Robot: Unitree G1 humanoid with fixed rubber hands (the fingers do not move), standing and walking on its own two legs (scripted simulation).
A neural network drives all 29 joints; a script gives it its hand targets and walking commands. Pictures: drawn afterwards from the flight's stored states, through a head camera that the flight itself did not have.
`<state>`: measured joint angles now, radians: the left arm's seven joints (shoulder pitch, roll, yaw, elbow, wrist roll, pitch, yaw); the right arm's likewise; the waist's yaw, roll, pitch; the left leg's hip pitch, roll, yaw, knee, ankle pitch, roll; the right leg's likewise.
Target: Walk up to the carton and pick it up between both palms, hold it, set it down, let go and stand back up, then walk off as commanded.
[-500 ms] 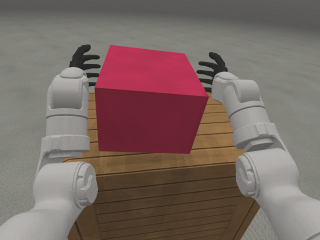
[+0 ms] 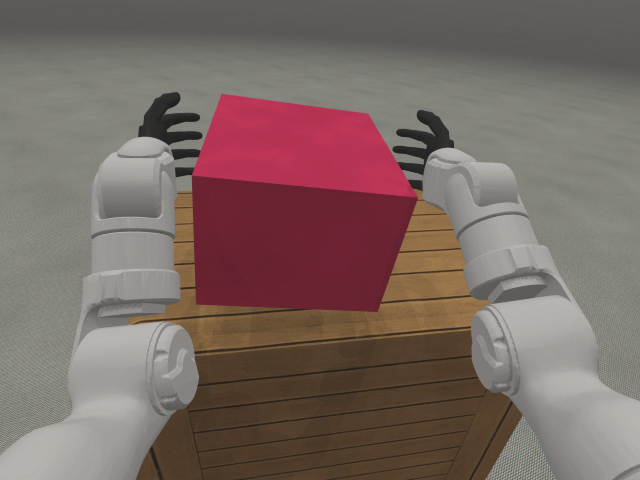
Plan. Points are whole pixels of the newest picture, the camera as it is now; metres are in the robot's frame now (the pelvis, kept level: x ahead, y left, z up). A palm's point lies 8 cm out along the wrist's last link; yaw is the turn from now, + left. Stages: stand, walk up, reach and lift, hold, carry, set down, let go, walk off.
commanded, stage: hold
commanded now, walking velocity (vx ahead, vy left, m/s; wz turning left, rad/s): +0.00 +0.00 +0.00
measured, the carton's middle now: (294, 195) +0.44 +0.02 +0.22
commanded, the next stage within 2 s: none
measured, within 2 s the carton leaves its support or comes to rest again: neither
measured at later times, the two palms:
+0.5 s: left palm (150, 149) +0.35 +0.18 +0.32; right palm (439, 156) +0.36 -0.15 +0.31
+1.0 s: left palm (159, 149) +0.36 +0.17 +0.31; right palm (435, 160) +0.37 -0.15 +0.30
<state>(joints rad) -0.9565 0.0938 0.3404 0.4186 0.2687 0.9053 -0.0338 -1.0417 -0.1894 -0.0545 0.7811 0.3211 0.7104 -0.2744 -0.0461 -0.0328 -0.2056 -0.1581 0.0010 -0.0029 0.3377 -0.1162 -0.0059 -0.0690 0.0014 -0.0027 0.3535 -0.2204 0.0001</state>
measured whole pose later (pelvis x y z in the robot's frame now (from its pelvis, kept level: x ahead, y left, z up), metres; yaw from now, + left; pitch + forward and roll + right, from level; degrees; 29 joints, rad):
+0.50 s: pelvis +0.00 +0.00 +0.00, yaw +0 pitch -4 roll +0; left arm -0.96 0.09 0.36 0.39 0.27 0.91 -0.04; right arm -1.04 -0.19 -0.05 0.73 0.32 0.73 -0.28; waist -0.05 -0.03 -0.22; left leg -0.16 0.00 0.00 0.34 -0.12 -0.01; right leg -0.07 0.00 0.00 0.35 -0.22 0.00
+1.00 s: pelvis +0.00 +0.00 +0.00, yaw +0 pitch -3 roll +0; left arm -0.97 0.10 0.32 0.41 0.27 0.88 0.00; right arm -1.04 -0.19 -0.05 0.72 0.32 0.72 -0.29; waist -0.05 -0.03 -0.20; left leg -0.17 0.00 0.00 0.34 -0.12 -0.01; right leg -0.08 0.00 0.00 0.35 -0.22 0.00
